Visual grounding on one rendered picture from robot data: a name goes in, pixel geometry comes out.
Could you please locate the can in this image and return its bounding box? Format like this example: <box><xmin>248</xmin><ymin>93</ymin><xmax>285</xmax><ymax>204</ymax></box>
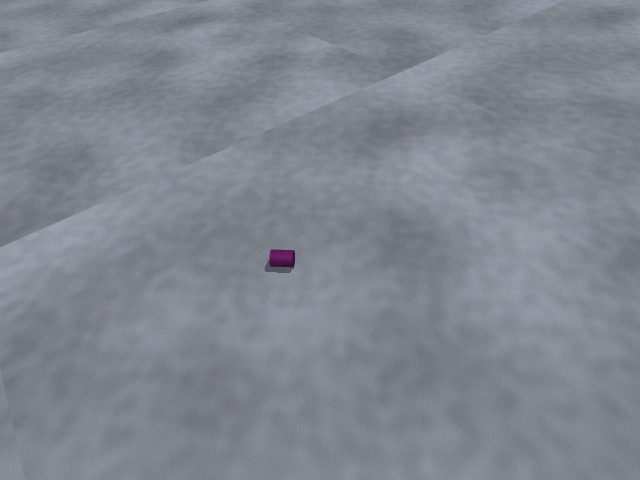
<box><xmin>269</xmin><ymin>250</ymin><xmax>295</xmax><ymax>267</ymax></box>

